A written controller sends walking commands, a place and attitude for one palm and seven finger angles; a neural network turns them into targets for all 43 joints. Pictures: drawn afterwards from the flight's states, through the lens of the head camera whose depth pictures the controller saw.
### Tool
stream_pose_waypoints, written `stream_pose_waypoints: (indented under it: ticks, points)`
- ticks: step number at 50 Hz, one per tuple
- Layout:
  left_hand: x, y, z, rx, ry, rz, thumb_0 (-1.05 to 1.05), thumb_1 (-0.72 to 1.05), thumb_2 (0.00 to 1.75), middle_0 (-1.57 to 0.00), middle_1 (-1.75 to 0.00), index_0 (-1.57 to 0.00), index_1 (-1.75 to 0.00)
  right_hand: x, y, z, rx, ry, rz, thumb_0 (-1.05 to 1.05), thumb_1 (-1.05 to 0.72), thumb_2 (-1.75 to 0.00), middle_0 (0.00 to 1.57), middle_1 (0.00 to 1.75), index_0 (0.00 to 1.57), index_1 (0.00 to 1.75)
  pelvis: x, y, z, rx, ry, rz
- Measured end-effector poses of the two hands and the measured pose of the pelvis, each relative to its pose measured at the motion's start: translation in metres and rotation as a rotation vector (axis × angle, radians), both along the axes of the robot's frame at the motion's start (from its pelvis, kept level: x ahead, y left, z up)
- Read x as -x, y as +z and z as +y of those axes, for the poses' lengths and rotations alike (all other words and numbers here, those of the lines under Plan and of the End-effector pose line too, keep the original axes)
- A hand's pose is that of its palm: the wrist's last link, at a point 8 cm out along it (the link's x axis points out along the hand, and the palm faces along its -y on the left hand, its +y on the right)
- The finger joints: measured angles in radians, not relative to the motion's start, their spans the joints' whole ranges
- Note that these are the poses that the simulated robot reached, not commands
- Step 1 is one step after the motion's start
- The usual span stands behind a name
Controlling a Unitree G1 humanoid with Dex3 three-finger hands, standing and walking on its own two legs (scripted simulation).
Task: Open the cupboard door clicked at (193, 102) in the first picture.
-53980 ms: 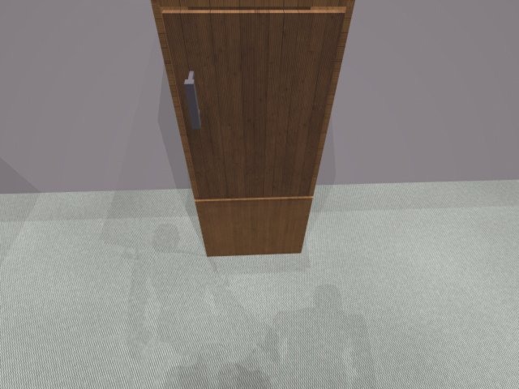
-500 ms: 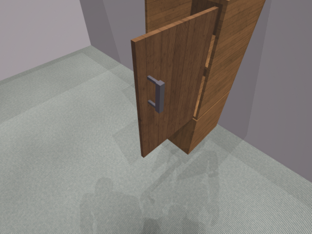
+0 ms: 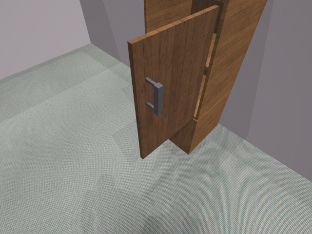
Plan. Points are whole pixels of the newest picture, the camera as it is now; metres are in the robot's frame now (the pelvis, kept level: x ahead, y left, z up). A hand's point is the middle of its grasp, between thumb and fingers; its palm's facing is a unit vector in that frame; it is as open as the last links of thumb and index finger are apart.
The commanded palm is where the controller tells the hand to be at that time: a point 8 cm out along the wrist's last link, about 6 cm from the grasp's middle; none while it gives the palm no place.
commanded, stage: look to check the result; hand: left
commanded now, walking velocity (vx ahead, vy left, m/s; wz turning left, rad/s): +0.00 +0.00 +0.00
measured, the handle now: (153, 96) +0.51 +0.04 +0.06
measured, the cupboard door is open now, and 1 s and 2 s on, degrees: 88 88 88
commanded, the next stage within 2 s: stand and wait in 0.04 s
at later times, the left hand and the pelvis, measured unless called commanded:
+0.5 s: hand out of the picture +0.00 +0.16 -0.18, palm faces +0.05 -0.98 -0.19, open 7.4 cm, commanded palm none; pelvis +0.02 -0.01 +0.00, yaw +0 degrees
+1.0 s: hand out of the picture +0.00 +0.14 -0.18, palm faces +0.06 -0.98 -0.18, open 7.4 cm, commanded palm none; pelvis +0.02 -0.02 +0.00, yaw +0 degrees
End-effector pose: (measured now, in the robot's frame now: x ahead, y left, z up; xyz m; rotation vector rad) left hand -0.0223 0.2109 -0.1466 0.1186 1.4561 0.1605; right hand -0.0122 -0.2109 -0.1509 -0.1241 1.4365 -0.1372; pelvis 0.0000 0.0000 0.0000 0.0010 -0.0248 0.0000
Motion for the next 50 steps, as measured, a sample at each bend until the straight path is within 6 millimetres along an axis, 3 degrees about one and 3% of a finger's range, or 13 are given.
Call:
stream_pose_waypoints:
  ticks: [16, 50]
  points:
    - [-0.016, 0.001, -0.004, -0.002, 0.001, -0.014, 0.0, 0.91, 0.9, -0.2, -0.3, -0.2, -0.3, -0.015, 0.001, -0.009, 0.01, 0.011, -0.005, 0.0, -0.91, -0.9, 0.2, 0.3, 0.2, 0.3, -0.011, 0.001, -0.006, -0.002, 0.004, 0.003]
    - [-0.018, 0.001, -0.021, -0.003, 0.019, -0.007, 0.0, 0.91, 0.9, -0.2, -0.3, -0.2, -0.3, -0.031, 0.002, -0.026, 0.017, 0.02, -0.014, 0.0, -0.91, -0.9, 0.2, 0.3, 0.2, 0.3, -0.022, 0.001, -0.021, -0.005, 0.008, -0.002]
